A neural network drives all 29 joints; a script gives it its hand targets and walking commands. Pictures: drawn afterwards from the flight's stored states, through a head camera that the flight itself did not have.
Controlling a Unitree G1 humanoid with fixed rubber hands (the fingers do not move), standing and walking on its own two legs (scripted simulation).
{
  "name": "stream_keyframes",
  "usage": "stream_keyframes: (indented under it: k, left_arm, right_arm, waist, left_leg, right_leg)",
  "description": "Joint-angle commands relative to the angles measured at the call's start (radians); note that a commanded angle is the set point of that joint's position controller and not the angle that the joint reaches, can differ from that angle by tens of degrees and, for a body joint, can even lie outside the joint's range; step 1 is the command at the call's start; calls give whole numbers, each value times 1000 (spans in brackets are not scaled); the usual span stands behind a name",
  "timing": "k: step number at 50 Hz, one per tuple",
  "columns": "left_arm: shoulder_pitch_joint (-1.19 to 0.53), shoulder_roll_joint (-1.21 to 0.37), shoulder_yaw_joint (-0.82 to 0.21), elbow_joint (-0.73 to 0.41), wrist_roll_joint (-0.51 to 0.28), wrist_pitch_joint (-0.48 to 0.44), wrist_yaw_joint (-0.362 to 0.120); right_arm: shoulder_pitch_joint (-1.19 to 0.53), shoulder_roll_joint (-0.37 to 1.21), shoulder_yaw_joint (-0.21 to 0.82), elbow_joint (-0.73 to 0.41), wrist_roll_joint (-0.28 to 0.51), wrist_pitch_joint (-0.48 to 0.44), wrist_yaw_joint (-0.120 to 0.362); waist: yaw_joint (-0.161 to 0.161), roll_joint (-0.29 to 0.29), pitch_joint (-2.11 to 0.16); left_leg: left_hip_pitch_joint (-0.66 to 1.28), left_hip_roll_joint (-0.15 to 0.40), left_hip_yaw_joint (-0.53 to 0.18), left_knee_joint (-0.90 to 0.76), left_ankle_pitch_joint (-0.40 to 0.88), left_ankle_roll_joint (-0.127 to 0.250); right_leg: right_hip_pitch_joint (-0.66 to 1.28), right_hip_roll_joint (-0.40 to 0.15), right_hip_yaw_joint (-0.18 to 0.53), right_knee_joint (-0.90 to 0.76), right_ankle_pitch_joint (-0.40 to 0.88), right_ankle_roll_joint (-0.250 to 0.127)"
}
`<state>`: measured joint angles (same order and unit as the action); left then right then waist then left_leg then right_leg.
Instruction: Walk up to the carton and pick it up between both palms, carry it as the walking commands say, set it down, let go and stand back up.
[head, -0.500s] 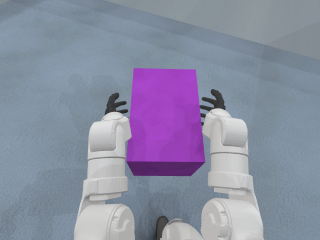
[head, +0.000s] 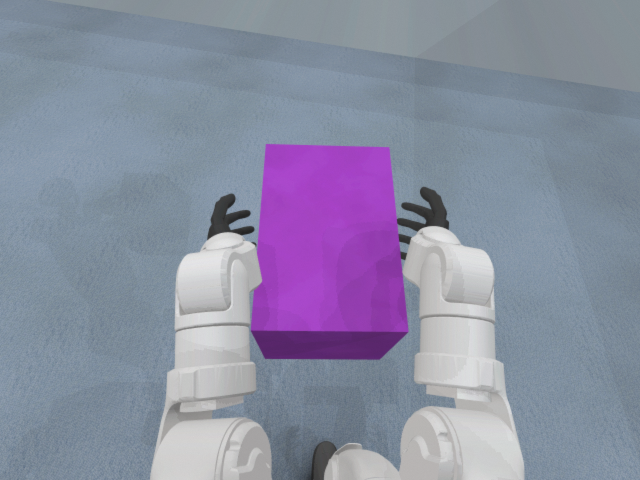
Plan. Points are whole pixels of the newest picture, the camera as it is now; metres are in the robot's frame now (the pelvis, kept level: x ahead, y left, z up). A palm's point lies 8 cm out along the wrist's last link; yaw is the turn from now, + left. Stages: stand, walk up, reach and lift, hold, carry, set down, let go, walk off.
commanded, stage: carry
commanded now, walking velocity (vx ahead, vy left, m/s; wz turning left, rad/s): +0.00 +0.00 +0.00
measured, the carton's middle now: (325, 256) +0.40 -0.02 +0.01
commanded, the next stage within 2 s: none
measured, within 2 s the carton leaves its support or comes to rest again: neither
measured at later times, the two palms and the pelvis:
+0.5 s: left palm (224, 294) +0.28 +0.09 +0.13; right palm (470, 294) +0.28 -0.15 +0.14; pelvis -0.07 +0.00 +0.00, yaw -3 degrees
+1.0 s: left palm (145, 356) +0.23 +0.16 +0.10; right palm (397, 338) +0.24 -0.08 +0.11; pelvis -0.11 +0.03 +0.01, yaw -1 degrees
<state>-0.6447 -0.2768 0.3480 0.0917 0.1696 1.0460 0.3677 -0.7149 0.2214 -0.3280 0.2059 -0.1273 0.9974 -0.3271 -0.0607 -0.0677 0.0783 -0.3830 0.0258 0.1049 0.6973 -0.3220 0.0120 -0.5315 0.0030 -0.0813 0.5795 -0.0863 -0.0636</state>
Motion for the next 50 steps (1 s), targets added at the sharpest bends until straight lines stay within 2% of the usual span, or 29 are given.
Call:
stream_keyframes:
  k: [1, 2, 3, 5, 6, 7, 8, 10, 13, 14, 15, 16, 17, 18, 19, 20, 21, 22, 23, 24, 25, 26, 30, 33, 35, 37, 42, 46, 50]
  left_arm:
    - [-910, -899, -685, -128, -352, -36, -241]
    - [-976, -902, -685, -147, -367, -42, -244]
    - [-982, -900, -687, -142, -374, -38, -246]
    - [-929, -919, -682, -76, -381, -25, -256]
    - [-890, -919, -676, -46, -381, -19, -259]
    - [-839, -913, -666, -21, -379, -8, -264]
    - [-884, -908, -657, 3, -382, -4, -268]
    - [-867, -924, -666, 26, -389, 1, -275]
    - [-897, -942, -693, 19, -398, 10, -284]
    - [-959, -939, -702, -7, -410, 6, -286]
    - [-984, -955, -705, 29, -409, 6, -286]
    - [-1045, -949, -700, 19, -416, -2, -282]
    - [-1113, -930, -680, 23, -410, -15, -273]
    - [-1119, -924, -654, 26, -401, -22, -264]
    - [-1117, -912, -634, -8, -398, -28, -254]
    - [-1049, -905, -599, -18, -380, -28, -248]
    - [-1078, -878, -561, -24, -360, -31, -244]
    - [-1020, -874, -556, -31, -357, -18, -243]
    - [-935, -870, -545, 16, -340, -5, -248]
    - [-844, -899, -559, 61, -338, 15, -259]
    - [-828, -911, -568, 83, -349, 25, -261]
    - [-833, -922, -578, 87, -354, 25, -263]
    - [-985, -932, -615, 5, -370, -4, -254]
    - [-1020, -937, -656, -126, -404, -17, -260]
    - [-986, -941, -678, -137, -404, -14, -259]
    - [-969, -947, -697, -125, -401, -13, -262]
    - [-894, -996, -737, -71, -413, -13, -280]
    - [-883, -990, -734, -83, -421, -27, -288]
    - [-864, -986, -738, -65, -424, -31, -295]
  right_arm:
    - [-650, 1041, 577, 5, 304, 4, 222]
    - [-702, 1044, 584, -15, 314, 1, 224]
    - [-719, 1036, 588, -33, 310, 1, 219]
    - [-713, 1019, 585, -38, 281, 8, 209]
    - [-677, 1015, 584, -21, 270, 16, 208]
    - [-588, 1019, 572, 23, 253, 29, 208]
    - [-637, 1014, 564, 31, 252, 28, 206]
    - [-630, 1008, 541, 42, 248, 28, 203]
    - [-581, 1015, 492, 81, 219, 31, 212]
    - [-602, 1017, 480, 93, 216, 28, 211]
    - [-687, 1004, 483, 75, 218, 20, 210]
    - [-734, 1002, 471, 93, 214, 17, 208]
    - [-764, 994, 466, 124, 211, 21, 203]
    - [-803, 991, 488, 113, 229, 29, 209]
    - [-786, 1008, 501, 118, 245, 43, 215]
    - [-687, 1032, 505, 146, 254, 57, 218]
    - [-709, 1034, 503, 162, 274, 61, 219]
    - [-634, 1028, 499, 150, 268, 69, 214]
    - [-609, 1017, 510, 138, 253, 74, 209]
    - [-602, 1003, 516, 103, 242, 74, 205]
    - [-601, 1008, 523, 90, 245, 77, 203]
    - [-656, 1011, 537, 56, 260, 68, 210]
    - [-770, 1039, 542, 46, 295, 45, 220]
    - [-674, 1075, 526, 41, 285, 43, 229]
    - [-606, 1075, 510, 47, 273, 43, 230]
    - [-591, 1059, 506, 39, 263, 40, 233]
    - [-634, 1022, 535, -58, 263, 17, 236]
    - [-612, 1018, 550, -65, 260, 15, 238]
    - [-551, 1006, 531, -31, 234, 18, 237]
  waist:
    - [75, 214, -657]
    - [75, 133, -658]
    - [74, 31, -672]
    - [74, -70, -666]
    - [67, -122, -656]
    - [58, -148, -658]
    - [51, -172, -644]
    - [53, -121, -675]
    - [36, -55, -671]
    - [29, 33, -639]
    - [31, 253, -604]
    - [46, 405, -587]
    - [60, 394, -540]
    - [86, 354, -522]
    - [104, 266, -548]
    - [101, 142, -576]
    - [85, -32, -605]
    - [74, -113, -597]
    - [69, -208, -570]
    - [72, -180, -561]
    - [74, -139, -563]
    - [78, -75, -571]
    - [63, 14, -629]
    - [56, 70, -638]
    - [50, 114, -645]
    - [55, 125, -631]
    - [62, 155, -678]
    - [63, 108, -695]
    - [61, 108, -691]
  left_leg:
    - [46, 178, -174, -249, -190, 39]
    - [56, 132, -107, -200, -120, 13]
    - [45, 78, -76, -134, -126, 5]
    - [75, -4, -22, -20, -144, 4]
    - [136, -33, 18, 50, -170, 9]
    - [208, -64, 50, 66, -186, 24]
    - [242, -73, 74, 57, -177, 37]
    - [252, -63, 80, -26, -133, 49]
    - [345, -100, 161, -132, -194, 57]
    - [291, -68, 117, -223, -272, 63]
    - [163, 56, -59, -328, -342, 93]
    - [-42, 223, -258, -413, -446, 129]
    - [-167, 303, -281, -482, -468, 132]
    - [-208, 303, -199, -458, -391, 86]
    - [-194, 244, -112, -372, -317, 29]
    - [-120, 178, -45, -233, -182, 3]
    - [-30, 125, -34, -109, -70, 1]
    - [-34, 86, -48, -41, -4, -9]
    - [-112, 52, -55, 13, -64, -39]
    - [-125, 46, -46, 54, -116, -48]
    - [-82, 25, -74, 71, -103, -32]
    - [5, 23, -75, 68, -72, -13]
    - [178, 7, -29, -107, 68, 17]
    - [174, 64, -126, -171, -42, 30]
    - [134, 103, -178, -250, -95, 29]
    - [89, 130, -197, -312, -141, 29]
    - [126, 117, -151, -307, -107, 22]
    - [145, 120, -140, -312, -111, 25]
    - [135, 128, -154, -345, -145, 26]
  right_leg:
    - [347, -70, 84, -41, -145, 17]
    - [383, -92, 115, -126, -103, 12]
    - [419, -135, 180, -217, -173, 7]
    - [340, -196, 277, -344, -442, 10]
    - [243, -208, 273, -410, -573, 33]
    - [167, -205, 244, -467, -614, 55]
    - [138, -187, 207, -492, -577, 77]
    - [223, -145, 139, -429, -410, 102]
    - [170, -74, 46, -417, -425, 214]
    - [185, -26, -10, -310, -416, 236]
    - [218, 24, -57, -46, -374, 214]
    - [293, 39, -39, 256, -294, 138]
    - [310, 25, 29, 403, -255, 93]
    - [331, 10, 72, 403, -262, 60]
    - [370, -4, 94, 283, -252, 30]
    - [398, -21, 109, 106, -188, 4]
    - [438, -13, 105, -107, -176, 2]
    - [439, -80, 192, -226, -207, -13]
    - [455, -205, 343, -240, -155, -43]
    - [412, -265, 361, -234, -225, -72]
    - [315, -264, 367, -265, -331, -83]
    - [220, -239, 341, -279, -378, -75]
    - [183, -152, 190, -221, -277, -21]
    - [137, -94, 151, -198, -395, 13]
    - [171, -69, 123, -135, -353, 14]
    - [199, -55, 100, -91, -311, 17]
    - [225, -66, 104, -98, -257, 15]
    - [230, -62, 93, -98, -256, 17]
    - [248, -44, 62, -67, -251, 21]
